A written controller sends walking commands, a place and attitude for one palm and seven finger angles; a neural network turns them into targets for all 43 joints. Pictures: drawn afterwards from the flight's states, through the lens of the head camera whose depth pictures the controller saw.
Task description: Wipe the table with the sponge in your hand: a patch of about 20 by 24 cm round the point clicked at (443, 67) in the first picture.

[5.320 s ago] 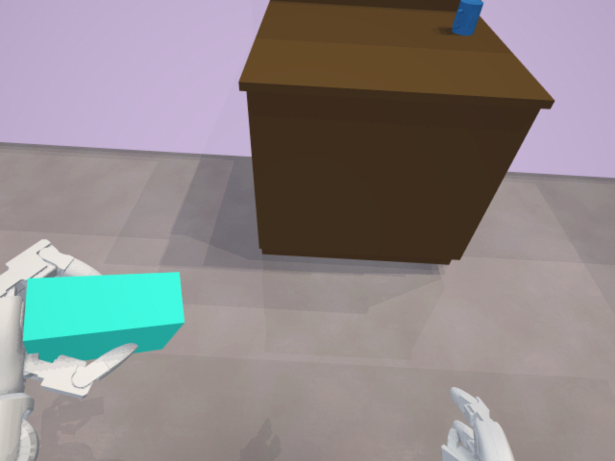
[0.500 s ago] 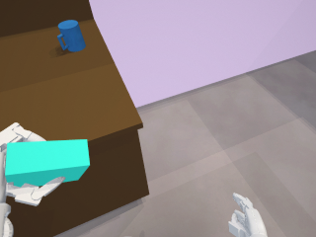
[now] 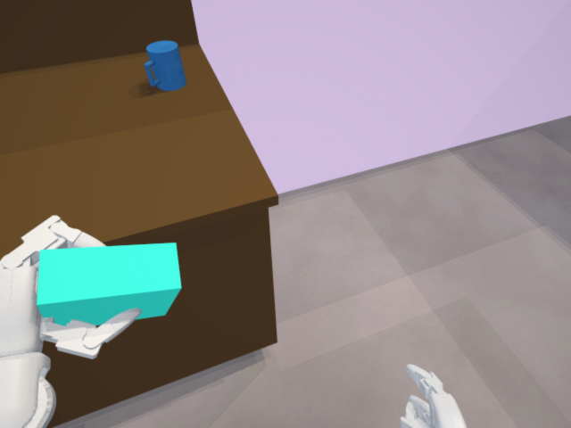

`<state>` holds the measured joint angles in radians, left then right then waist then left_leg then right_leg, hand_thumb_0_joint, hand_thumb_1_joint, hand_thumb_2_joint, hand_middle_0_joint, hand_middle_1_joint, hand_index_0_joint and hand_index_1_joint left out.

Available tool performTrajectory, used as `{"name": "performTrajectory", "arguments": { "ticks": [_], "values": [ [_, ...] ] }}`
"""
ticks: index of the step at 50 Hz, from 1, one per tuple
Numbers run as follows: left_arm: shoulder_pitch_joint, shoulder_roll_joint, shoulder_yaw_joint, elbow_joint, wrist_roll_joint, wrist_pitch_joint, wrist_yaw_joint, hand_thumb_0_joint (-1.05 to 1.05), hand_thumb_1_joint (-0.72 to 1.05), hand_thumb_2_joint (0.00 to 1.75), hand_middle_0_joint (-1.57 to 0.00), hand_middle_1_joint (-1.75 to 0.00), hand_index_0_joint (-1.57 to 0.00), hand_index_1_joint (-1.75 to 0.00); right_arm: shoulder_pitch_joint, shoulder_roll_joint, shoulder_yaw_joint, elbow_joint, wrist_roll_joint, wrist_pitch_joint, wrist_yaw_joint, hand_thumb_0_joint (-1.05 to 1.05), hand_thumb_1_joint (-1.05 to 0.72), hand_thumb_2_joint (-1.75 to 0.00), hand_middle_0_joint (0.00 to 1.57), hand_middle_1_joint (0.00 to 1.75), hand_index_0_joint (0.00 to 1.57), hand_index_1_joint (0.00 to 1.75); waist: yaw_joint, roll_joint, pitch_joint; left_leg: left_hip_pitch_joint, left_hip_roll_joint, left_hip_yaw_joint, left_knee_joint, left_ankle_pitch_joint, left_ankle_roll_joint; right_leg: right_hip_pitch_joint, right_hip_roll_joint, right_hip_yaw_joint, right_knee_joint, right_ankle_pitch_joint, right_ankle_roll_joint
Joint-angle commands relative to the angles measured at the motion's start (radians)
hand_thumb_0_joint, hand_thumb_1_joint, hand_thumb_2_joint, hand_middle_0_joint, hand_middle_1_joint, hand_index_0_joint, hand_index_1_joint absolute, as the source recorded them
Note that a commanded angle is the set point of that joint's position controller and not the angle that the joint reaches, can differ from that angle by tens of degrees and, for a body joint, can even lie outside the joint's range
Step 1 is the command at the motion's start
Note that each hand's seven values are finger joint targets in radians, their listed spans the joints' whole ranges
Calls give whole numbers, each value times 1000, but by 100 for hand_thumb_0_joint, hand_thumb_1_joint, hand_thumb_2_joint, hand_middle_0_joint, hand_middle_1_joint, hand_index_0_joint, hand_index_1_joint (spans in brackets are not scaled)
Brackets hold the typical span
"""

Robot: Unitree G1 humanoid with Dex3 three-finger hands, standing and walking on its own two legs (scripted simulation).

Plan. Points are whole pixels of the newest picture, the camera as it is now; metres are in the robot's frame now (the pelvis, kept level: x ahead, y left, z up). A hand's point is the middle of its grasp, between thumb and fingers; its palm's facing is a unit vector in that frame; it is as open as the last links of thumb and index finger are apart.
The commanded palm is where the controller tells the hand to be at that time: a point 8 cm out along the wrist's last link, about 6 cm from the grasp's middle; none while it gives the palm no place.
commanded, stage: come to a stop and stand still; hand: left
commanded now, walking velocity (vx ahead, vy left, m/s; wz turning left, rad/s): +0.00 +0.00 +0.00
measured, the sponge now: (132, 285) +0.23 +0.19 +0.14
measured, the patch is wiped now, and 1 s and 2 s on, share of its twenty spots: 0.00 0.00 0.00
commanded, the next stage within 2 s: look again from close up in 0.30 s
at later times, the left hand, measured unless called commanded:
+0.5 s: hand (37, 273) +0.23 +0.28 +0.17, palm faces +0.42 -0.80 -0.43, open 9.6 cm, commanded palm +0.14 +0.28 +0.18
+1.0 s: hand (36, 263) +0.24 +0.29 +0.17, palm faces +0.39 -0.86 -0.32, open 9.6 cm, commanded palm +0.18 +0.32 +0.18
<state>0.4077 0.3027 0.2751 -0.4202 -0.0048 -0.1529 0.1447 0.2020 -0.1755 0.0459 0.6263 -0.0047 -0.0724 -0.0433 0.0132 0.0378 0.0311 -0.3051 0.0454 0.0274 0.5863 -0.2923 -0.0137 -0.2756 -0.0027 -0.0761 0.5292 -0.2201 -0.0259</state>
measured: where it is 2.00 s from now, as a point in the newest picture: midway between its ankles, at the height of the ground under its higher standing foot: outside the picture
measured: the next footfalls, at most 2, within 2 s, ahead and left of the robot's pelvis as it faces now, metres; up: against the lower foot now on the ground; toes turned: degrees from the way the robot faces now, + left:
right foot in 1.56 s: +0.24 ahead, -0.01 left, +0.00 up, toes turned +1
left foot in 1.94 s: +0.24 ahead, +0.21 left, +0.00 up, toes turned +4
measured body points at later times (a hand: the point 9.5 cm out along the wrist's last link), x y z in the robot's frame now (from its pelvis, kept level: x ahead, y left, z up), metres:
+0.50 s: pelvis -0.02 +0.01 +0.00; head -0.01 +0.03 +0.45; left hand +0.20 +0.32 +0.20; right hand +0.13 -0.23 -0.08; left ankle +0.02 +0.12 -0.73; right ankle +0.04 -0.11 -0.73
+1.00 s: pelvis +0.02 +0.04 +0.00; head +0.04 +0.08 +0.45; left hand +0.21 +0.33 +0.19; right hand +0.21 -0.16 -0.06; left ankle +0.02 +0.11 -0.73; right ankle +0.00 -0.10 -0.73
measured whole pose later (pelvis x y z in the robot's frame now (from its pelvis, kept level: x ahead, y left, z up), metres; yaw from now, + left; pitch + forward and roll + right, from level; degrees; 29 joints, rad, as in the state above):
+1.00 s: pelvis +0.02 +0.04 +0.00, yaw -1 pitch +1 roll -1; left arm 0.39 0.35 0.35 -0.48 -0.03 -0.25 0.10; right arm 0.19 -0.17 0.04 0.58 -0.01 -0.17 0.00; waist 0.04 -0.05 0.02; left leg -0.27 -0.06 0.01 0.54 -0.28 0.08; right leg -0.21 -0.02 -0.01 0.49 -0.29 0.00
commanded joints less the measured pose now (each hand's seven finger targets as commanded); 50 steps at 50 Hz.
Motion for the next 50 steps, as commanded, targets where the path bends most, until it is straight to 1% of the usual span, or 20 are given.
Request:
{"name": "performTrajectory", "arguments": {
  "ticks": [1,6,12,16,19,20,21,22,23,24,26,27,29,30,33,36,38,40,43,50],
  "values": [
    [-17,257,202,-303,-25,-77,30,0,10,130,-120,-160,-120,-160,-94,-120,-59,-166,-2,-24,-25,0,-90,-90,20,30,20,30,-12,-65,-100,79,18,-39,-103,-28,17,-67,-150,173,-223,-285,-21],
    [35,228,208,-244,-19,-89,31,0,10,130,-120,-160,-120,-160,-86,-134,-63,-180,7,-25,-37,0,-90,-90,20,30,20,30,-5,115,-40,-186,122,-155,-348,-309,52,117,-21,77,-64,-242,33],
    [-17,188,141,-221,-12,-92,29,0,10,130,-120,-160,-120,-160,-58,-142,-74,-157,12,-61,-34,0,-90,-90,20,30,20,30,-15,-16,-110,-18,50,-49,-160,-61,28,60,-81,160,-166,-106,11],
    [-72,195,121,-243,-2,-76,31,0,10,130,-120,-160,-120,-160,-62,-146,-76,-147,11,-62,-35,0,-90,-90,20,30,20,30,-17,-65,-53,-9,27,-34,-116,-155,21,-63,-113,202,-243,-363,-2],
    [-113,245,159,-291,-1,-77,40,0,10,130,-120,-160,-120,-160,-75,-146,-75,-141,5,-58,-39,0,-90,-90,20,30,20,30,-19,-42,-43,41,6,-29,-66,-123,16,-135,-139,209,-270,-390,-20],
    [-1019,1026,724,-427,103,-154,23,0,10,130,-120,-160,-120,-160,34,-106,-92,-97,-36,-112,-42,0,-90,-90,20,30,20,30,45,-315,65,-49,-42,43,168,26,5,-209,-141,286,-359,-66,29],
    [-490,446,326,73,25,-134,-26,0,10,130,-120,-160,-120,-160,2,-45,-59,-73,-18,-128,-38,0,-90,-90,20,30,20,30,7,-309,-121,25,-104,-45,199,-20,26,-117,-207,276,-264,-86,-69],
    [-237,348,282,22,-25,-131,-20,0,10,130,-120,-160,-120,-160,-49,-77,-71,-152,15,-128,-25,0,-90,-90,20,30,20,30,51,-218,-54,12,-66,-14,137,4,15,-72,-212,334,-340,-190,-57],
    [-233,310,241,-8,-33,-136,-26,0,10,130,-120,-160,-120,-160,-46,-113,-79,-159,11,-131,-17,0,-90,-90,20,30,20,30,34,-115,-100,41,-50,-21,40,-33,21,-9,-224,307,-311,-258,-89],
    [-234,244,192,-44,-42,-158,-36,0,10,130,-120,-160,-120,-160,-72,-107,-77,-153,13,-139,-9,0,-90,-90,20,30,20,30,28,66,-125,130,-62,-12,-73,-15,25,-30,-186,275,-253,-244,-87],
    [-148,224,151,-171,-52,-192,-41,0,10,130,-120,-160,-120,-160,-46,-132,-83,-148,8,-149,11,0,-90,-90,20,30,20,30,28,122,-141,125,-52,-29,-205,8,26,47,-94,189,-160,-196,-38],
    [-123,206,129,-219,-52,-198,-48,0,10,130,-120,-160,-120,-160,-44,-148,-85,-159,9,-158,23,0,-90,-90,20,30,20,30,32,120,-134,48,3,-117,-279,11,52,104,-53,163,-89,-170,-11],
    [-49,204,142,-222,-51,-192,-48,0,10,130,-120,-160,-120,-160,-91,-136,-71,-175,26,-163,33,0,-90,-90,20,30,20,30,38,225,-66,-110,123,-260,-437,-248,94,137,-4,90,80,-138,21],
    [-94,213,142,-271,-38,-193,-45,0,10,130,-120,-160,-120,-160,-95,-126,-68,-191,25,-163,36,0,-90,-90,20,30,20,30,34,160,-38,-183,142,-288,-446,-271,108,173,-7,80,93,-96,24],
    [-80,264,213,-228,-38,-191,-33,0,10,130,-120,-160,-120,-160,-59,-143,-83,-193,17,-166,34,0,-90,-90,20,30,20,30,29,-74,-106,-88,84,-184,-291,-26,85,202,-27,98,-35,-1,20],
    [-149,297,256,-222,-49,-197,-27,0,10,130,-120,-160,-120,-160,-58,-142,-73,-180,6,-163,24,0,-90,-90,20,30,20,30,15,70,-97,-44,53,-192,-295,31,47,177,-38,115,-93,34,7],
    [-188,260,219,-231,-45,-199,-28,0,10,130,-120,-160,-120,-160,-49,-145,-79,-171,10,-166,24,0,-90,-90,20,30,20,30,15,62,-162,69,43,-171,-238,241,28,173,-27,110,-85,139,2],
    [-214,252,191,-283,-45,-196,-33,0,10,130,-120,-160,-120,-160,-61,-147,-79,-174,6,-168,25,0,-90,-90,20,30,20,30,10,84,-213,147,41,-151,-210,308,19,155,-26,98,-79,145,3],
    [-166,211,146,-317,-42,-183,-34,0,10,130,-120,-160,-120,-160,-63,-153,-84,-180,1,-161,31,0,-90,-90,20,30,20,30,7,128,-227,150,45,-163,-214,147,43,128,-16,83,-57,47,-7],
    [-100,212,175,-254,-40,-155,-22,0,10,130,-120,-160,-120,-160,-66,-155,-83,-190,0,-118,18,0,-90,-90,20,30,20,30,-4,64,-130,36,40,-191,-191,-13,69,88,-21,95,-19,-15,-32]
  ]
}}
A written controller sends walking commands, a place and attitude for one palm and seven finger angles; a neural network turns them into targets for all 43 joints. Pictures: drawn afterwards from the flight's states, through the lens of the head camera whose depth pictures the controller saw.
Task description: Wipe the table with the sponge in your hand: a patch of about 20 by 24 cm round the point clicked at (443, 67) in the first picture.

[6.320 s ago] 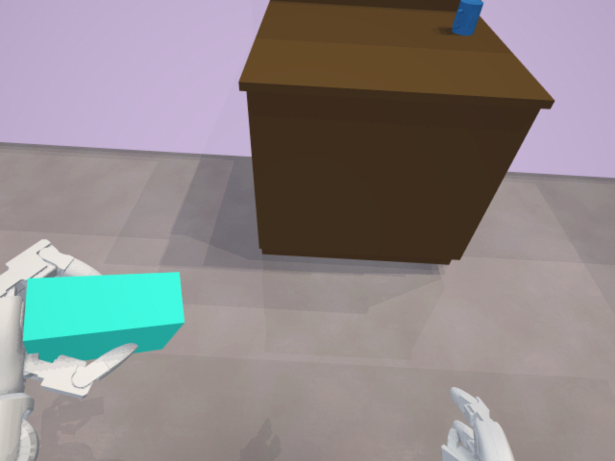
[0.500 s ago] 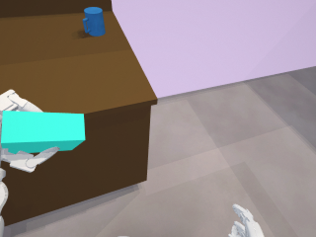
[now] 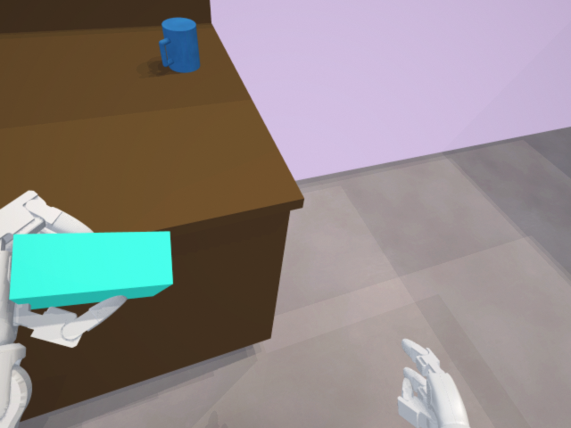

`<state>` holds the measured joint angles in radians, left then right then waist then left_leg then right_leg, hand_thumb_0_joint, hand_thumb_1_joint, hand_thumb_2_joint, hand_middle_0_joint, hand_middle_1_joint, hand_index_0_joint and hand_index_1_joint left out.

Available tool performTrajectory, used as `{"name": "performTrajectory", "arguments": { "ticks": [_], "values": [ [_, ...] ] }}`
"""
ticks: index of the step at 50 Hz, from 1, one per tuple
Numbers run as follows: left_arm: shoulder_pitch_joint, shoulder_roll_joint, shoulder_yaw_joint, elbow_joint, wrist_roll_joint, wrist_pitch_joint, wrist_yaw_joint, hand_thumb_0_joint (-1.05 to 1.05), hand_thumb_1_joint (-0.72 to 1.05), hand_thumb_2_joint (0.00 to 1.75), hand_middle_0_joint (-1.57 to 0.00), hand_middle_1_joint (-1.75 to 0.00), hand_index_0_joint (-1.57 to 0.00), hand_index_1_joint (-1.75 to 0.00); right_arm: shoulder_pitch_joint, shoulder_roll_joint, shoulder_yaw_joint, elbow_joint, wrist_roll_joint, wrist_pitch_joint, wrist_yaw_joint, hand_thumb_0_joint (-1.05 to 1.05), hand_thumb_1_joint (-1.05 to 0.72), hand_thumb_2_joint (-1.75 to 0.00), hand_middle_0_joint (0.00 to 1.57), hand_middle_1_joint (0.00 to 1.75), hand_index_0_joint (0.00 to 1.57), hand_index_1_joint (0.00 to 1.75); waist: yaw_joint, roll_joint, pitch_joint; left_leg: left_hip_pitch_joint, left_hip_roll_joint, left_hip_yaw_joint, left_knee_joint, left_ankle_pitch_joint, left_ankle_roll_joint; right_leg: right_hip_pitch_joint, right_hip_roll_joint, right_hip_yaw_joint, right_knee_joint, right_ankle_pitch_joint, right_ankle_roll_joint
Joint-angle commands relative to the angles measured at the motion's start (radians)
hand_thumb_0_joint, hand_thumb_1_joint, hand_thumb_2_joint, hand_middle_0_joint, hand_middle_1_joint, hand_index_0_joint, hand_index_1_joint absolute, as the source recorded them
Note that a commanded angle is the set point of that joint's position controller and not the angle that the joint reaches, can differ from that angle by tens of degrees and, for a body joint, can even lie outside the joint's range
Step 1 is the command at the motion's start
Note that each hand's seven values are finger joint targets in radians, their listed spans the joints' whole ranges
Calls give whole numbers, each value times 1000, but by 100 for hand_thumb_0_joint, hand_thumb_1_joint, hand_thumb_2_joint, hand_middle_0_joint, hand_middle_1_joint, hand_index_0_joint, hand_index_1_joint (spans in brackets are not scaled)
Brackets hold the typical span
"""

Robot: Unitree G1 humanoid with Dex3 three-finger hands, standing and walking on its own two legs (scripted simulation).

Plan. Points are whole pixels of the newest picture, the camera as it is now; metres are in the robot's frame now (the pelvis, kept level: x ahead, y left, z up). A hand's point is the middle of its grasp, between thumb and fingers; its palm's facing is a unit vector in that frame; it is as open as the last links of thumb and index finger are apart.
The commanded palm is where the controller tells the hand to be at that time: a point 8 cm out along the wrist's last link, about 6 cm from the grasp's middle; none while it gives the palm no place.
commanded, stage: shuffle to correct the standing spot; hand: left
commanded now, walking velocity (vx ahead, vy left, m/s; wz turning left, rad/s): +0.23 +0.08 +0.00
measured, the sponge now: (119, 269) +0.23 +0.21 +0.15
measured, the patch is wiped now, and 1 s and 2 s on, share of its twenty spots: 0.00 0.00 0.00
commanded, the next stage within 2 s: come to a stop and stand still in 0.88 s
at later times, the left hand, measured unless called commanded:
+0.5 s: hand (133, 197) +0.31 +0.22 +0.17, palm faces +0.32 -0.83 -0.46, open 9.6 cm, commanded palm +0.25 +0.27 +0.18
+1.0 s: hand (99, 151) +0.37 +0.28 +0.18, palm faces +0.44 -0.81 -0.39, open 9.6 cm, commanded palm +0.31 +0.32 +0.18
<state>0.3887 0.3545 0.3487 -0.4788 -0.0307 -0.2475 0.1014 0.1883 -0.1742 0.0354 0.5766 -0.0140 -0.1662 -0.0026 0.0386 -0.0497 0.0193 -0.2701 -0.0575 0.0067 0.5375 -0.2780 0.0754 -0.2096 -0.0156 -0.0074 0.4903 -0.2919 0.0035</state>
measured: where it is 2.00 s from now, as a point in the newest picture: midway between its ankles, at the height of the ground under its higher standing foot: outside the picture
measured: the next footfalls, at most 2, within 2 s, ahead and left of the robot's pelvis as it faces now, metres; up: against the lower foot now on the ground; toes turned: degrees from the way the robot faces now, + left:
right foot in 0.56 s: +0.22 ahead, -0.05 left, +0.00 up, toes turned +2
left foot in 0.94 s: +0.22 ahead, +0.16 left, +0.00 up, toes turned +5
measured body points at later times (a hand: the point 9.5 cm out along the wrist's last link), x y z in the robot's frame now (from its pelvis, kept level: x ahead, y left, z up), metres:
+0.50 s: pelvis +0.08 -0.01 -0.01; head +0.10 +0.00 +0.44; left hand +0.29 +0.26 +0.20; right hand +0.22 -0.24 -0.10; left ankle +0.00 +0.07 -0.74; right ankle +0.09 -0.10 -0.71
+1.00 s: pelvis +0.16 +0.03 -0.01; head +0.17 +0.04 +0.44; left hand +0.34 +0.32 +0.20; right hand +0.36 -0.20 -0.07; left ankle +0.18 +0.16 -0.74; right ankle +0.16 -0.09 -0.73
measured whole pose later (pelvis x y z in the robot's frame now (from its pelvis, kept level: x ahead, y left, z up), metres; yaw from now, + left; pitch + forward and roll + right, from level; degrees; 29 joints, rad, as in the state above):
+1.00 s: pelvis +0.16 +0.03 -0.01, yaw +1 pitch -2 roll +1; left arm 0.39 0.40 0.39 -0.50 -0.03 -0.23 0.12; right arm 0.18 -0.21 -0.02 0.56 0.01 -0.10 -0.05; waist 0.02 -0.04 0.04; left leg -0.29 0.04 0.11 0.61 -0.28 0.00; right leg -0.28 -0.10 -0.10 0.70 -0.38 0.01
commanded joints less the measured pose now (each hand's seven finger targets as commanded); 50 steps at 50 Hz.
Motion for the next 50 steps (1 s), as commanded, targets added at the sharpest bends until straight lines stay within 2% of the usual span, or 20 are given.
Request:
{"name": "performTrajectory", "arguments": {
  "ticks": [1,7,12,14,16,17,18,19,22,24,26,27,28,29,31,36,43,46,49,50],
  "values": [
    [-74,173,120,-159,-15,-57,23,0,10,130,-120,-160,-120,-160,-52,-156,-70,-140,11,-16,-26,0,-90,-90,20,30,20,30,-27,136,-101,-21,144,-172,-137,-44,-16,18,-11,29,20,47,-61],
    [-121,181,118,-146,-18,-54,22,0,10,130,-120,-160,-120,-160,-49,-155,-70,-152,23,10,-37,0,-90,-90,20,30,20,30,-35,88,-102,-42,109,-110,0,83,-10,43,-59,101,41,155,-90],
    [-124,201,125,-228,-17,-59,29,0,10,130,-120,-160,-120,-160,-59,-154,-79,-159,33,17,-23,0,-90,-90,20,30,20,30,-32,3,-157,-67,51,-9,184,282,-37,162,-145,178,98,436,-132],
    [-115,226,156,-258,-22,-63,36,0,10,130,-120,-160,-120,-160,-64,-158,-82,-155,35,22,-17,0,-90,-90,20,30,20,30,-36,46,-162,-25,55,-14,158,349,-38,139,-143,155,174,475,-123],
    [-74,229,178,-287,-34,-69,34,0,10,130,-120,-160,-120,-160,-43,-163,-87,-154,36,29,-14,0,-90,-90,20,30,20,30,-65,223,-190,232,129,-166,16,555,7,-103,-14,-14,396,378,-37],
    [-56,230,177,-307,-36,-71,31,0,10,130,-120,-160,-120,-160,-29,-156,-91,-156,25,31,-9,0,-90,-90,20,30,20,30,-81,333,-182,401,215,-325,-48,687,62,-319,46,-55,521,29,-7],
    [-52,229,180,-322,-29,-70,30,0,10,130,-120,-160,-120,-160,-20,-151,-96,-161,11,31,0,0,-90,-90,20,30,20,30,-83,342,-159,506,278,-413,-67,783,91,-465,62,-45,571,-229,-22],
    [-61,235,180,-330,-27,-64,29,0,10,130,-120,-160,-120,-160,-23,-150,-97,-157,1,31,4,0,-90,-90,20,30,20,30,-88,288,-141,534,303,-445,-59,792,97,-526,45,-28,594,-269,-32],
    [34,203,182,-264,-29,-43,26,0,10,130,-120,-160,-120,-160,-21,-165,-108,-163,17,42,2,0,-90,-90,20,30,20,30,-67,168,-66,348,254,-266,-67,680,65,-429,16,-78,404,-148,-35],
    [85,190,181,-213,-36,-37,25,0,10,130,-120,-160,-120,-160,-52,-156,-89,-168,25,47,-6,0,-90,-90,20,30,20,30,-47,234,-68,143,190,-107,-38,641,10,-156,32,-147,218,6,-38],
    [107,200,196,-184,-37,-43,27,0,10,130,-120,-160,-120,-160,-50,-155,-82,-161,27,47,-14,0,-90,-90,20,30,20,30,-20,197,-121,-53,151,-44,134,566,-24,182,48,-177,20,194,-49],
    [120,213,205,-168,-33,-42,30,0,10,130,-120,-160,-120,-160,-55,-157,-85,-159,31,48,-16,0,-90,-90,20,30,20,30,0,76,-182,-206,116,-17,350,425,-30,391,-45,-68,-12,253,-96],
    [98,244,233,-164,-36,-48,31,0,10,130,-120,-160,-120,-160,-55,-149,-98,-171,32,45,-16,0,-90,-90,20,30,20,30,-2,-137,-271,-377,21,45,681,63,-35,501,-294,306,-40,311,-207],
    [100,212,228,-108,-45,-55,25,0,10,130,-120,-160,-120,-160,-46,-168,-98,-173,24,50,-15,0,-90,-90,20,30,20,30,-16,-132,-245,-442,10,-59,834,-192,-44,398,-428,526,-139,246,-248],
    [63,227,222,-150,-34,-64,17,0,10,130,-120,-160,-120,-160,-35,-180,-110,-157,26,63,-11,0,-90,-90,20,30,20,30,-11,-66,-73,-429,106,-133,879,-193,-67,79,-435,548,-245,-164,-246],
    [-111,200,131,-252,-3,-73,11,0,10,130,-120,-160,-120,-160,-62,-136,-68,-114,7,76,-10,0,-90,-90,20,30,20,30,-44,12,-28,-235,168,-29,604,31,-78,-198,-288,120,-248,-16,-160],
    [-87,211,147,-241,-3,-35,50,0,10,130,-120,-160,-120,-160,-67,-116,-80,-127,0,14,-47,0,-90,-90,20,30,20,30,-1,-50,-87,11,69,159,97,49,-63,-60,-248,78,-156,-46,-126],
    [-57,191,155,-212,-16,-31,49,0,10,130,-120,-160,-120,-160,-44,-131,-87,-140,15,23,-54,0,-90,-90,20,30,20,30,-25,-3,-90,79,86,96,-42,0,-46,-57,-181,19,8,-69,-69],
    [-43,168,150,-178,-23,-34,42,0,10,130,-120,-160,-120,-160,-55,-170,-104,-175,42,29,-47,0,-90,-90,20,30,20,30,-31,239,-88,144,332,-279,-186,186,80,-231,-8,-85,353,-159,12],
    [-37,203,158,-188,-9,-31,38,0,10,130,-120,-160,-120,-160,-52,-144,-92,-158,19,30,-49,0,-90,-90,20,30,20,30,-40,308,-91,160,346,-294,-207,271,111,-281,-21,-69,426,-269,8]
  ]
}}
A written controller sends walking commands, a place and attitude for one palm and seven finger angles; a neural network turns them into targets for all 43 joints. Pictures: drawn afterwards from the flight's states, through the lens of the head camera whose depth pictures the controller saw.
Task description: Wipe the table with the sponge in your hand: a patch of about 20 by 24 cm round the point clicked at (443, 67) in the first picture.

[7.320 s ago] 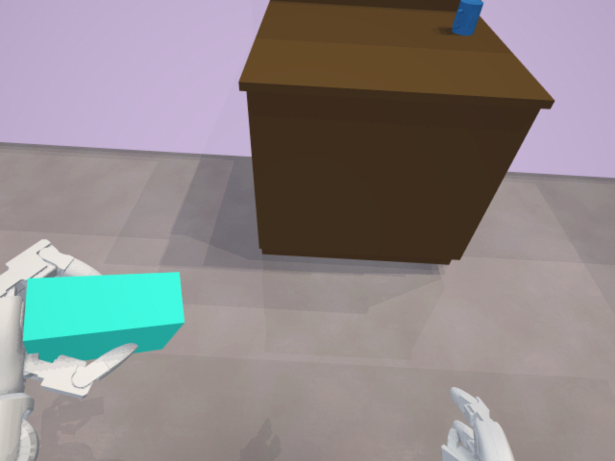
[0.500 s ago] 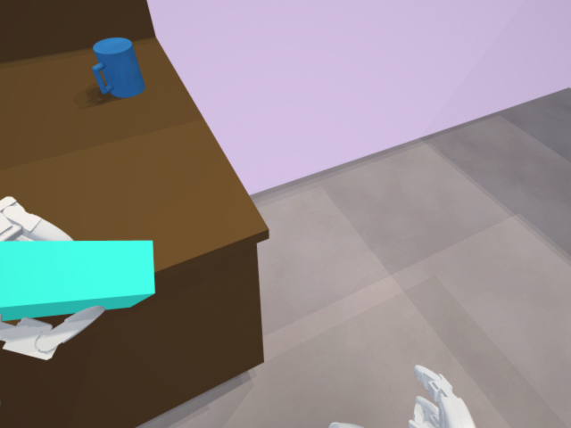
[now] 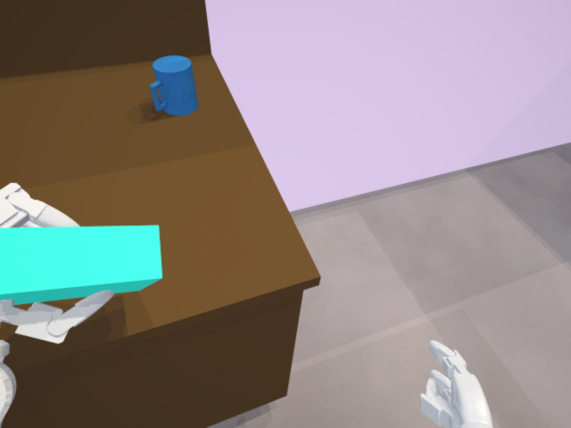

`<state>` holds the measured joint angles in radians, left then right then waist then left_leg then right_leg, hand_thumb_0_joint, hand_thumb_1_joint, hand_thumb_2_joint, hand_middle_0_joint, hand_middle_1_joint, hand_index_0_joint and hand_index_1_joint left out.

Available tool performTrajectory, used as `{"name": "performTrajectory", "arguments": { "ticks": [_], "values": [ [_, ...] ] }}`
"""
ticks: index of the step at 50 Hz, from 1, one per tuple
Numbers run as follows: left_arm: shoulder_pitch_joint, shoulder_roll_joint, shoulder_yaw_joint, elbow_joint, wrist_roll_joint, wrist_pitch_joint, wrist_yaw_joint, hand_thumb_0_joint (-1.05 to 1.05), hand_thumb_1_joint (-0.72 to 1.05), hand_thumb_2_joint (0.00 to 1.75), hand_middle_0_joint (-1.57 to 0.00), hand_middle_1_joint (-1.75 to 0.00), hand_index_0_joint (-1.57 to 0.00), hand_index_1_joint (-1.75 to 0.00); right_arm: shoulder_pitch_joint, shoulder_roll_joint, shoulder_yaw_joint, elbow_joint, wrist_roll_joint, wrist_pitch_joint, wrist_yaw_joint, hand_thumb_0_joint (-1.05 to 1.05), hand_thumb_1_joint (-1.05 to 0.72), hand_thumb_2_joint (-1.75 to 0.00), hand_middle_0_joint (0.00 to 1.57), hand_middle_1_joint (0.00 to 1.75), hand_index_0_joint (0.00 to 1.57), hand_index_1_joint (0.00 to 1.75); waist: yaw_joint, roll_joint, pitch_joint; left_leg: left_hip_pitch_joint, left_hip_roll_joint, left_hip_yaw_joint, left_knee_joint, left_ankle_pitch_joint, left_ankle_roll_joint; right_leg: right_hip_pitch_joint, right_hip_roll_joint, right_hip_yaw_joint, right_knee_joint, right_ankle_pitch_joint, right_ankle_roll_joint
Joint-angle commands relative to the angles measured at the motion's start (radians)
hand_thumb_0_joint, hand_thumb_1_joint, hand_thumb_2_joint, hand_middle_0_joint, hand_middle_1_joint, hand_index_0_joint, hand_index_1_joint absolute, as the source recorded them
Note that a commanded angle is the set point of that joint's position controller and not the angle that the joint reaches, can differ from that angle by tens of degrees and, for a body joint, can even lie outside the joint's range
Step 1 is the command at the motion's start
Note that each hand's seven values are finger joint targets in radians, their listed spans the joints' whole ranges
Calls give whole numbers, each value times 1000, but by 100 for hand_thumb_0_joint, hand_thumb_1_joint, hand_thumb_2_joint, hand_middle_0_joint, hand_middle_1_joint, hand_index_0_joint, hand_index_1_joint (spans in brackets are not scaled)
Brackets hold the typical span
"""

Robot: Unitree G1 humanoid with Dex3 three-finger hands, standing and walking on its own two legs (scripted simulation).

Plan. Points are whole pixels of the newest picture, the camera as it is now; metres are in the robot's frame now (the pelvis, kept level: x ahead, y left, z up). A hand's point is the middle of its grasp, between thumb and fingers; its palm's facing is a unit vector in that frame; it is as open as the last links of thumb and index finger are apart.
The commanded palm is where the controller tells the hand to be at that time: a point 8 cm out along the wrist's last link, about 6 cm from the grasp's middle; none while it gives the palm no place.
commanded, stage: come to a stop and stand still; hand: left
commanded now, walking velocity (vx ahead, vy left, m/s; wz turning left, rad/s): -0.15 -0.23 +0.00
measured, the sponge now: (106, 264) +0.23 +0.21 +0.18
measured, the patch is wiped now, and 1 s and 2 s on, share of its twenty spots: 0.00 0.00 0.00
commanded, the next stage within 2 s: look again from close up in 1.36 s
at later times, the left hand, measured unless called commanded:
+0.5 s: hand (59, 247) +0.25 +0.26 +0.18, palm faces +0.40 -0.82 -0.42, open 9.6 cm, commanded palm +0.18 +0.29 +0.19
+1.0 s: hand out of the picture +0.22 +0.32 +0.16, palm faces +0.44 -0.81 -0.39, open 9.6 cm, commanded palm +0.14 +0.33 +0.19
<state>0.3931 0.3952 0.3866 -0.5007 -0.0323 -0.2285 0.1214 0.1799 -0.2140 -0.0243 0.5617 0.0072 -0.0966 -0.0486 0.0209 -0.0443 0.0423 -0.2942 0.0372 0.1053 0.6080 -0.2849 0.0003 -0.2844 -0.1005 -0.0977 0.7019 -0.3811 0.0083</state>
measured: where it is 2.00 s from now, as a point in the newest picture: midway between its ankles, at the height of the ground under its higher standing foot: outside the picture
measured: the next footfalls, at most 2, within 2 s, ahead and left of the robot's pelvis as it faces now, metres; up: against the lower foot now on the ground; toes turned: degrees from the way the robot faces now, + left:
none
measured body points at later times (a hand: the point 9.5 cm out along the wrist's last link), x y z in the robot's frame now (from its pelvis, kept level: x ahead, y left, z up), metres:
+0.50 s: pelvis +0.02 +0.01 +0.02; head +0.04 +0.01 +0.46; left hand +0.22 +0.30 +0.20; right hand +0.21 -0.22 -0.06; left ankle +0.03 +0.12 -0.72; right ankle +0.02 -0.08 -0.72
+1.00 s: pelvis +0.00 +0.04 +0.01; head +0.05 +0.07 +0.46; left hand +0.19 +0.36 +0.18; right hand +0.18 -0.17 -0.07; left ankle +0.03 +0.13 -0.72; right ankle +0.02 -0.08 -0.72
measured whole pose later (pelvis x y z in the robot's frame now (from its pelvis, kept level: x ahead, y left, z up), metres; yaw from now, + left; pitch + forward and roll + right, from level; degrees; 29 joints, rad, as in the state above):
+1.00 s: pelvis +0.00 +0.04 +0.01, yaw +3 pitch +0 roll -1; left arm 0.34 0.44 0.35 -0.40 -0.06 -0.20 0.14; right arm 0.21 -0.21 0.03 0.62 0.01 -0.21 0.00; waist 0.06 -0.05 0.12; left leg -0.31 -0.02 0.06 0.52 -0.22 0.05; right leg -0.27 -0.06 -0.11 0.51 -0.24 0.01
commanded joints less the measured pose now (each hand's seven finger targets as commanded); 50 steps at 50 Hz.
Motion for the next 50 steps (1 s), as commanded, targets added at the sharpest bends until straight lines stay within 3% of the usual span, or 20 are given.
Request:
{"name": "performTrajectory", "arguments": {
  "ticks": [1,4,6,9,11,14,19,23,24,25,26,27,30,35,37,39,40,44,45,50],
  "values": [
    [-58,144,101,-183,-4,-44,15,0,10,130,-120,-160,-120,-160,-42,-95,-26,-139,-7,-43,1,0,-90,-90,20,30,20,30,-19,278,-107,165,250,-370,-270,334,178,-193,59,37,209,-173,-7],
    [-82,115,66,-257,-11,-35,22,0,10,130,-120,-160,-120,-160,-43,-88,-7,-135,-1,-63,12,0,-90,-90,20,30,20,30,-15,227,-162,225,189,-194,-176,607,102,-81,75,29,-37,23,-6],
    [-64,126,61,-294,-3,-27,26,0,10,130,-120,-160,-120,-160,-32,-95,-1,-135,-5,-76,18,0,-90,-90,20,30,20,30,-19,217,-196,232,161,-147,-131,672,43,36,96,17,-225,183,-12],
    [-44,175,102,-283,-4,-11,34,0,10,130,-120,-160,-120,-160,-62,-82,19,-145,-8,-73,12,0,-90,-90,20,30,20,30,-18,147,-239,65,89,-80,-77,507,-20,264,35,102,-241,682,-36],
    [-3,140,97,-248,-21,2,38,0,10,130,-120,-160,-120,-160,-37,-87,2,-139,1,-71,10,0,-90,-90,20,30,20,30,-16,-4,-256,91,40,-70,-11,467,-32,245,-22,169,-221,871,-86],
    [44,165,140,-192,-34,11,45,0,10,130,-120,-160,-120,-160,-47,-81,12,-125,-5,-53,-8,0,-90,-90,20,30,20,30,-15,86,-259,146,59,-76,-96,515,-29,193,3,128,-211,779,-51],
    [30,131,98,-186,-38,29,41,0,10,130,-120,-160,-120,-160,-73,-87,10,-140,0,-26,-24,0,-90,-90,20,30,20,30,-16,80,-257,149,74,-76,-122,543,-20,203,38,109,-242,699,-24],
    [18,118,62,-205,-29,42,44,0,10,130,-120,-160,-120,-160,-75,-94,6,-146,-1,-20,-30,0,-90,-90,20,30,20,30,-13,87,-230,102,54,-71,-159,344,-16,195,38,119,-300,546,-15],
    [-948,829,321,-456,-22,-118,55,0,10,130,-120,-160,-120,-160,27,-129,135,-256,43,-9,-102,0,-90,-90,20,30,20,30,-52,280,-50,-40,35,-129,-213,169,33,157,64,105,-272,200,47],
    [-507,403,310,-38,-6,-58,31,0,10,130,-120,-160,-120,-160,-2,-33,22,-190,39,-50,-72,0,-90,-90,20,30,20,30,24,178,-114,45,86,-118,-168,104,12,-21,39,93,-284,28,-13],
    [-368,314,210,4,-16,-30,34,0,10,130,-120,-160,-120,-160,-63,-90,28,-144,-4,-62,-37,0,-90,-90,20,30,20,30,7,142,-51,26,36,-83,-204,24,3,18,58,93,-353,68,-33],
    [-316,327,197,39,-21,-29,39,0,10,130,-120,-160,-120,-160,-50,-153,7,-153,-13,-71,-25,0,-90,-90,20,30,20,30,25,157,-69,49,17,-75,-171,33,6,15,39,133,-368,133,-51],
    [-97,222,100,20,-58,-65,16,0,10,130,-120,-160,-120,-160,11,-148,-5,-166,-3,-95,13,0,-90,-90,20,30,20,30,37,86,-182,49,-2,-100,-109,64,12,62,-18,181,-347,192,-64],
    [63,160,46,-52,-89,-100,26,0,10,130,-120,-160,-120,-160,21,-152,-15,-159,13,-130,49,0,-90,-90,20,30,20,30,43,-27,-152,78,-14,-114,-91,96,13,-10,-26,182,-351,181,-56],
    [-3,212,89,-71,-84,-115,32,0,10,130,-120,-160,-120,-160,7,-164,-14,-145,4,-142,45,0,-90,-90,20,30,20,30,33,-39,-109,69,-17,-131,-106,72,9,-53,-16,179,-363,132,-50],
    [-120,301,146,-99,-71,-118,40,0,10,130,-120,-160,-120,-160,-26,-180,-12,-125,-5,-137,33,0,-90,-90,20,30,20,30,21,6,-96,76,-4,-152,-146,29,13,-76,3,170,-344,72,-41],
    [-141,244,107,-83,-65,-119,34,0,10,130,-120,-160,-120,-160,-19,-155,-9,-108,-2,-139,26,0,-90,-90,20,30,20,30,14,30,-96,63,8,-165,-174,40,18,-44,7,142,-320,103,-38],
    [-247,291,108,-175,-51,-99,40,0,10,130,-120,-160,-120,-160,-37,-165,-8,-98,5,-154,20,0,-90,-90,20,30,20,30,15,185,-160,56,37,-216,-231,76,24,67,32,118,-222,186,-26],
    [-241,254,80,-200,-47,-95,37,0,10,130,-120,-160,-120,-160,-28,-152,-5,-98,6,-159,22,0,-90,-90,20,30,20,30,17,215,-168,48,52,-231,-248,91,22,89,29,94,-203,191,-22],
    [-98,210,73,-288,-40,-80,36,0,10,130,-120,-160,-120,-160,-41,-137,-11,-99,6,-175,47,0,-90,-90,20,30,20,30,22,189,-226,94,63,-228,-218,264,2,121,31,81,-194,229,-25]
  ]
}}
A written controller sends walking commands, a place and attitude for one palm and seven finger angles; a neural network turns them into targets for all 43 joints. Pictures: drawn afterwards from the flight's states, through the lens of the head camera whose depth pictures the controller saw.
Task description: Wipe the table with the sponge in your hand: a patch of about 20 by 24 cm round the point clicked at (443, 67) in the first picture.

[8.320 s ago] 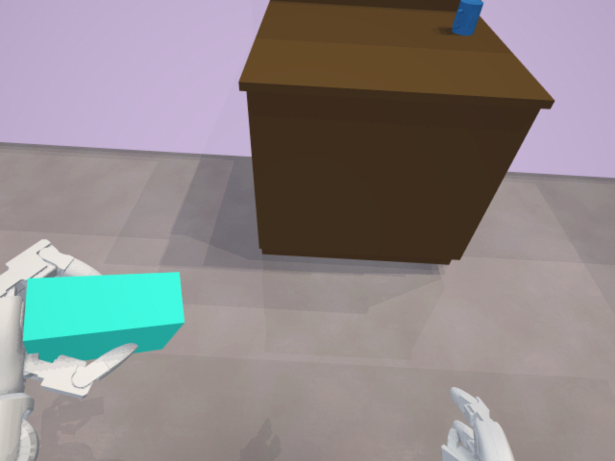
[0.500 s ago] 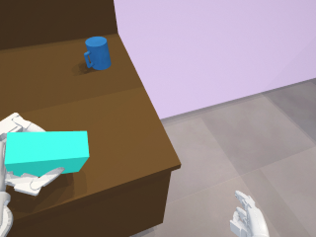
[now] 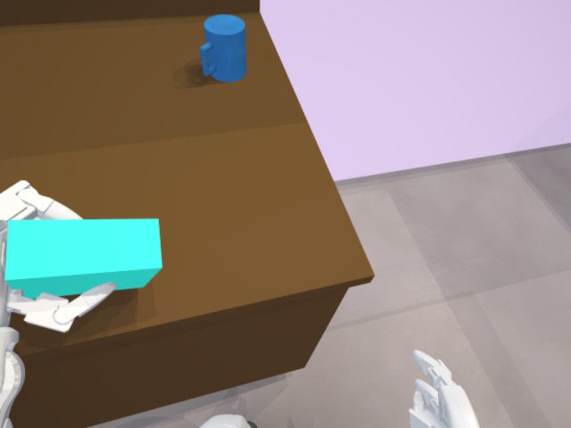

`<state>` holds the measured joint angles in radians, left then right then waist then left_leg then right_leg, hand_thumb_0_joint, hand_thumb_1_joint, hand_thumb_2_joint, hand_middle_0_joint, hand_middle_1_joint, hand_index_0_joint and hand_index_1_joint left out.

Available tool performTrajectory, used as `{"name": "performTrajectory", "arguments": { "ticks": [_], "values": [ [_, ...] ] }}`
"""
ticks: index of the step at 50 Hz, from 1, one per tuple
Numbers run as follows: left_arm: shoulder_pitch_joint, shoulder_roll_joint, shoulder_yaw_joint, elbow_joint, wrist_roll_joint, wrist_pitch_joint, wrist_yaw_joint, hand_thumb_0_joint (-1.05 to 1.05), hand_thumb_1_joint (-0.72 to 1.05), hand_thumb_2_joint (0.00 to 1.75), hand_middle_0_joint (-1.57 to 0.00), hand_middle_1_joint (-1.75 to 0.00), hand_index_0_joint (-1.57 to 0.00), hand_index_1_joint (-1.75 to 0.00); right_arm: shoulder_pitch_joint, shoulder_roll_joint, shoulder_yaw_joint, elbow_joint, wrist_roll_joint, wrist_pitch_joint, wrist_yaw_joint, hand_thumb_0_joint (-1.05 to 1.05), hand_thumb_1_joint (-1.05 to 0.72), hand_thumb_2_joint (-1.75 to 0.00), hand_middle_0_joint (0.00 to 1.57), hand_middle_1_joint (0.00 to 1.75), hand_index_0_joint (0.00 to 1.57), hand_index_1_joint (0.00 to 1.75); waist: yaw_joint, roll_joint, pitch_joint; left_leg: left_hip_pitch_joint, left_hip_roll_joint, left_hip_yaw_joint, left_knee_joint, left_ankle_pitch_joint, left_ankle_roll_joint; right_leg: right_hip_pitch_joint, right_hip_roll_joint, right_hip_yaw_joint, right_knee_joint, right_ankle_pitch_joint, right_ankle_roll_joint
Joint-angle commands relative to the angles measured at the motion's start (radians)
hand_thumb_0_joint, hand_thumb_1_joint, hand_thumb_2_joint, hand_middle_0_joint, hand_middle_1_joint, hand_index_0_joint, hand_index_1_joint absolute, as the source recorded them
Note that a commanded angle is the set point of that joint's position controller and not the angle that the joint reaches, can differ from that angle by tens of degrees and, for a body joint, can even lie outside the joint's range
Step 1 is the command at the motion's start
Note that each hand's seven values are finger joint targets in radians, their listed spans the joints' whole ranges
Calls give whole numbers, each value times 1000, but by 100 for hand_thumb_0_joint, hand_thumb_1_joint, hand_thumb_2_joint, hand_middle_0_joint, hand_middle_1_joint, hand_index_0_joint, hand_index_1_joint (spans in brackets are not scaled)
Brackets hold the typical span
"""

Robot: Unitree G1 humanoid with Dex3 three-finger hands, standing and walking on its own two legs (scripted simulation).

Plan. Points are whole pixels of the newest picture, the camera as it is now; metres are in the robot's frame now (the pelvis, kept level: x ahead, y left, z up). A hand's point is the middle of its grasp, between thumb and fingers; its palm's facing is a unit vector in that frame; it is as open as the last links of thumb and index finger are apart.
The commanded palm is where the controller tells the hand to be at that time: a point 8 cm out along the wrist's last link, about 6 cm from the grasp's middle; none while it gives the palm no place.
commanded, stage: come to a stop and stand still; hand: left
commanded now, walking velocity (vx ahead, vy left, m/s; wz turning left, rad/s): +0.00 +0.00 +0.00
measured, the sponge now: (110, 258) +0.25 +0.23 +0.13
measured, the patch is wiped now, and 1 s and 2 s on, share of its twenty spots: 0.00 0.00 0.00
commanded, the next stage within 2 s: look again from close up in 0.36 s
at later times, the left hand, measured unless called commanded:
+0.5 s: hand (76, 253) +0.24 +0.25 +0.15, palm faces +0.34 -0.87 -0.36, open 9.6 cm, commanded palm +0.18 +0.28 +0.18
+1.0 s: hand (48, 198) +0.28 +0.27 +0.19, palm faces +0.43 -0.76 -0.49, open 9.6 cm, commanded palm +0.20 +0.28 +0.19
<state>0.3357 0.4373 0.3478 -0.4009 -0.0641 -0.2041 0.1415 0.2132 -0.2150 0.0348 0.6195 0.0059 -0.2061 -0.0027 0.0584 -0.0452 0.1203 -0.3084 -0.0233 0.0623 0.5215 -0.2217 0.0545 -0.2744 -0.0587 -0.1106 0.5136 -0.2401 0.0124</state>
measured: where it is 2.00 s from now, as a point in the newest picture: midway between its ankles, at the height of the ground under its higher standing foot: outside the picture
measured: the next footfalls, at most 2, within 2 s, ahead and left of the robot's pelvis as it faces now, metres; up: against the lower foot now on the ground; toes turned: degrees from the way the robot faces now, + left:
none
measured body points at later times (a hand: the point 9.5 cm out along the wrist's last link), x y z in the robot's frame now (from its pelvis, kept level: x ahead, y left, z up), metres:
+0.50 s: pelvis +0.01 +0.01 +0.01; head +0.05 +0.03 +0.45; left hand +0.22 +0.29 +0.17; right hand +0.20 -0.22 -0.06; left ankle +0.04 +0.08 -0.73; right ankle +0.02 -0.13 -0.73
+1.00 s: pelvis +0.01 -0.01 +0.00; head +0.03 +0.00 +0.45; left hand +0.25 +0.31 +0.22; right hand +0.19 -0.22 -0.08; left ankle +0.04 +0.08 -0.73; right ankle +0.02 -0.13 -0.73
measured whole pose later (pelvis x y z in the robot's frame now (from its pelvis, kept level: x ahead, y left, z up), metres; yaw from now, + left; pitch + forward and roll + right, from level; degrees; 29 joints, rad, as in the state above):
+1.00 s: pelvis +0.01 -0.01 +0.00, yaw +0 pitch -1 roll +0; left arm 0.10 0.53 0.35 -0.29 0.02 -0.03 0.08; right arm 0.19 -0.22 0.05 0.63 0.00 -0.08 -0.05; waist 0.07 -0.02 0.05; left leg -0.24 -0.03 0.06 0.50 -0.23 0.04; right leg -0.22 -0.03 -0.07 0.51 -0.27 0.00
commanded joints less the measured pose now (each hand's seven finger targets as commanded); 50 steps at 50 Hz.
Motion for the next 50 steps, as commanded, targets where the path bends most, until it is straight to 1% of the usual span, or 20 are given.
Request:
{"name": "performTrajectory", "arguments": {
  "ticks": [1,4,8,14,15,19,20,24,25,33,35,39,40,43,44,45,46,47,48,50],
  "values": [
    [-15,173,129,-389,-8,-105,16,0,10,130,-120,-160,-120,-160,-82,-139,-73,-157,4,-63,4,0,-90,-90,20,30,20,30,-16,160,-302,96,121,-179,-123,214,-54,118,-11,93,-13,103,-30],
    [111,135,151,-267,-17,-83,11,0,10,130,-120,-160,-120,-160,-109,-141,-80,-156,9,-41,6,0,-90,-90,20,30,20,30,-23,115,-253,75,121,-168,-149,149,-64,97,-8,99,-35,92,-32],
    [78,110,148,-235,-18,-75,-8,0,10,130,-120,-160,-120,-160,-115,-130,-80,-174,9,-6,-7,0,-90,-90,20,30,20,30,-39,58,-201,46,122,-154,-182,19,-64,89,-12,101,-85,73,-27],
    [-13,112,120,-301,6,-48,-8,0,10,130,-120,-160,-120,-160,-154,-121,-67,-196,12,12,-29,0,-90,-90,20,30,20,30,-38,122,-224,103,126,-134,-194,17,-55,117,-4,105,-102,100,-23],
    [-15,77,87,-324,12,-45,-11,0,10,130,-120,-160,-120,-160,-145,-119,-65,-199,5,14,-32,0,-90,-90,20,30,20,30,-39,133,-231,108,129,-126,-191,24,-51,128,-4,103,-111,113,-24],
    [-41,118,105,-385,26,-27,6,0,10,130,-120,-160,-120,-160,-163,-124,-61,-206,5,7,-37,0,-90,-90,20,30,20,30,-30,176,-244,119,121,-119,-181,81,-59,161,1,105,-106,151,-25],
    [-43,75,72,-399,25,-28,4,0,10,130,-120,-160,-120,-160,-148,-121,-59,-206,-2,9,-37,0,-90,-90,20,30,20,30,-33,175,-240,113,123,-117,-180,97,-59,169,2,98,-111,162,-28],
    [25,128,142,-359,21,-19,16,0,10,130,-120,-160,-120,-160,-148,-124,-66,-203,2,19,-42,0,-90,-90,20,30,20,30,-29,149,-252,122,116,-111,-154,177,-64,187,-4,103,-119,205,-29],
    [45,92,116,-350,15,-21,11,0,10,130,-120,-160,-120,-160,-139,-116,-63,-206,-4,27,-41,0,-90,-90,20,30,20,30,-34,125,-247,113,117,-104,-149,182,-58,194,-8,99,-131,218,-29],
    [103,79,113,-299,1,-25,-9,0,10,130,-120,-160,-120,-160,-132,-124,-69,-212,3,48,-47,0,-90,-90,20,30,20,30,-46,80,-217,108,118,-99,-158,130,-48,173,-12,102,-158,195,-25],
    [100,60,95,-291,3,-19,-8,0,10,130,-120,-160,-120,-160,-135,-124,-67,-208,0,54,-49,0,-90,-90,20,30,20,30,-44,76,-211,112,118,-97,-169,92,-46,160,-9,104,-164,169,-24],
    [54,103,120,-310,10,-15,1,0,10,130,-120,-160,-120,-160,-155,-126,-67,-205,4,49,-57,0,-90,-90,20,30,20,30,-41,95,-195,121,116,-102,-179,37,-43,137,-10,122,-172,126,-24],
    [42,68,86,-314,9,-17,-3,0,10,130,-120,-160,-120,-160,-143,-122,-65,-206,-1,50,-57,0,-90,-90,20,30,20,30,-44,82,-189,114,118,-99,-180,30,-39,140,-8,116,-177,125,-24],
    [28,88,98,-346,8,-22,-1,0,10,130,-120,-160,-120,-160,-137,-123,-69,-205,1,39,-58,0,-90,-90,20,30,20,30,-43,113,-227,132,113,-98,-160,104,-40,177,-14,120,-157,188,-28],
    [-893,874,379,-628,54,-184,8,0,10,130,-120,-160,-120,-160,11,-160,82,-308,72,77,-134,0,-90,-90,20,30,20,30,-100,301,-247,-127,119,-148,-188,-253,14,289,64,104,16,-51,52],
    [-566,368,289,-83,144,37,-25,0,10,130,-120,-160,-120,-160,-111,-73,-47,-144,-26,67,-117,0,-90,-90,20,30,20,30,37,305,-422,196,45,-119,-133,12,-94,118,102,53,62,29,-45],
    [-389,277,109,-35,106,81,-29,0,10,130,-120,-160,-120,-160,-103,-136,-46,-156,-26,48,-58,0,-90,-90,20,30,20,30,-11,212,-288,155,38,-154,-165,143,-138,55,102,7,7,22,-53],
    [-384,250,130,-90,120,109,-27,0,10,130,-120,-160,-120,-160,-119,-164,-65,-131,-18,66,-43,0,-90,-90,20,30,20,30,-10,238,-369,258,78,-161,-163,148,-141,7,109,29,17,63,-43],
    [-362,184,83,-59,63,162,-50,0,10,130,-120,-160,-120,-160,-155,-168,-67,-147,-1,67,-51,0,-90,-90,20,30,20,30,13,257,-356,261,58,-144,-148,148,-128,14,87,46,-4,67,-48],
    [-314,142,18,-65,12,288,-92,0,10,130,-120,-160,-120,-160,-199,-177,-47,-142,25,75,-43,0,-90,-90,20,30,20,30,28,190,-277,189,49,-108,-162,70,-105,63,71,23,-47,97,-55]
  ]
}}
